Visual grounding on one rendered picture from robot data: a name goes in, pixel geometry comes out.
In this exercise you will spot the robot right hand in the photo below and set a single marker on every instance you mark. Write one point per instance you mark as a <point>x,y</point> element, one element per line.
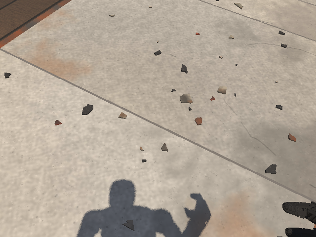
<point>304,210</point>

